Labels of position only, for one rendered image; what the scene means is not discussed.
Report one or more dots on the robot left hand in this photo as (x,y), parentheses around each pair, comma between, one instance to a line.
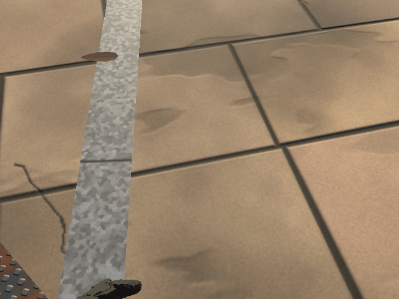
(117,289)

